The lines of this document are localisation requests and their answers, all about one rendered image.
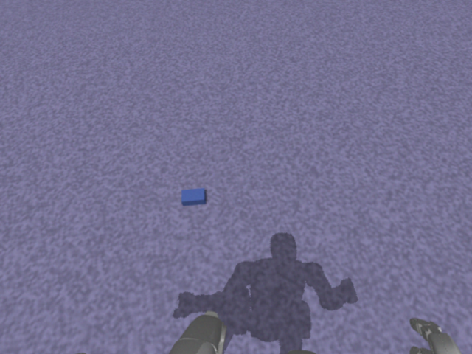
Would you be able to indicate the small box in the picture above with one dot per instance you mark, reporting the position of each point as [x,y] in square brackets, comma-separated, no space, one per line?
[193,197]

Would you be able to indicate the right robot hand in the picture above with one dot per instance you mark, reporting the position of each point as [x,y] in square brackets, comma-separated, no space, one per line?
[440,343]

